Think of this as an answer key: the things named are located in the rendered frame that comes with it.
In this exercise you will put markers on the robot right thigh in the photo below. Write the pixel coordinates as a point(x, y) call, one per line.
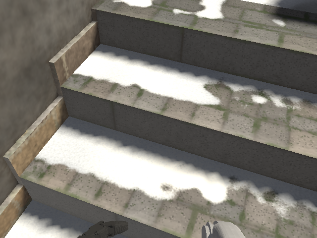
point(221, 229)

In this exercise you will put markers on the left robot hand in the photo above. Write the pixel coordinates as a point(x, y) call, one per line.
point(105, 229)

